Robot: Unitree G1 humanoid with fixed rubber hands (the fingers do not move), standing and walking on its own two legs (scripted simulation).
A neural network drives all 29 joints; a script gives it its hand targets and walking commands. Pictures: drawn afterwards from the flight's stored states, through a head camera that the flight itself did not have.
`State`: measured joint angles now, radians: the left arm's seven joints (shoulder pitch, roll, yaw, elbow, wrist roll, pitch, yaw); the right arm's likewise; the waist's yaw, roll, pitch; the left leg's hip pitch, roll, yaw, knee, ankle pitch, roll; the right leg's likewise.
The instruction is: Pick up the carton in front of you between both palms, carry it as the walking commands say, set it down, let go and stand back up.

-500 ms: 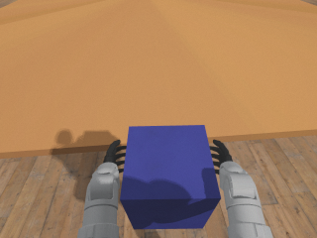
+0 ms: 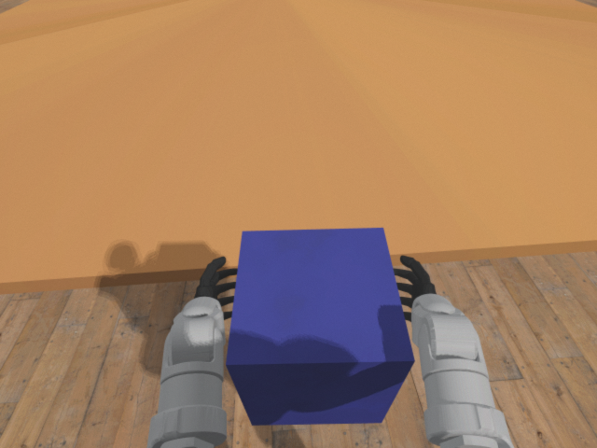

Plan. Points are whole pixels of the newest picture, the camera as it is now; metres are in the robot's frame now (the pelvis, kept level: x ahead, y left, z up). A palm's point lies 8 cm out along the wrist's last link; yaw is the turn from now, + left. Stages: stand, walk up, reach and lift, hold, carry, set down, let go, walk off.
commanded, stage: hold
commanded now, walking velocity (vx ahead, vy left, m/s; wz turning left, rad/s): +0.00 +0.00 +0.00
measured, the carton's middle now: (314, 331) +0.30 +0.00 -0.02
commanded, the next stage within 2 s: carry in 0.22 s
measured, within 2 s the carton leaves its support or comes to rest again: neither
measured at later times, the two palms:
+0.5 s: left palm (193, 272) +0.34 +0.18 +0.08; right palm (400, 263) +0.34 -0.12 +0.08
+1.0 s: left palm (199, 179) +0.55 +0.21 +0.09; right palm (360, 180) +0.54 -0.09 +0.08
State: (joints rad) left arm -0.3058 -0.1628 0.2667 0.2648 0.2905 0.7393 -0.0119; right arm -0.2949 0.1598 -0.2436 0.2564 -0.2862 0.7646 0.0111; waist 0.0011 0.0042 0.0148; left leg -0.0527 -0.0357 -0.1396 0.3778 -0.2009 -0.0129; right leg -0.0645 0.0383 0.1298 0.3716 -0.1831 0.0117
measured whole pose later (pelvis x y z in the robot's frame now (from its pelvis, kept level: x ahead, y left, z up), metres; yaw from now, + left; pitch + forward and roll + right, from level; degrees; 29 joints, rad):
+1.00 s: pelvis +0.31 +0.06 -0.01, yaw -1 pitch +5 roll +0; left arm -0.01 -0.13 0.08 -0.54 -0.01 1.23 0.16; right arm 0.02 0.13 -0.04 -0.53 0.00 1.22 -0.16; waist -0.01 -0.01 -0.14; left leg -0.34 0.02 0.24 0.52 -0.27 0.08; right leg -0.41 -0.09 -0.07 1.11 -0.43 -0.01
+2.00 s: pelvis +0.96 +0.05 -0.01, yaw +2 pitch +6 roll +0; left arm -0.55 -0.12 0.32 -0.25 0.01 1.15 0.16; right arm -0.54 0.14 -0.25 -0.24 0.00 1.15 -0.20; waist -0.10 0.00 0.05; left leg -0.26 -0.01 0.11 0.53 -0.38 0.06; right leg -0.77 0.02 -0.02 1.61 -0.53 -0.08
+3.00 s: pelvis +1.64 +0.04 +0.08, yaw +0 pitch +6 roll -1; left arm -0.30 -0.16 0.22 -0.27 0.07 1.11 0.12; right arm -0.31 0.17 -0.21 -0.23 -0.05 1.10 -0.13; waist -0.01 0.00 -0.03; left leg -0.12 0.02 0.14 0.32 -0.29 0.03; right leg -0.51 -0.04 -0.12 0.49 -0.15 0.01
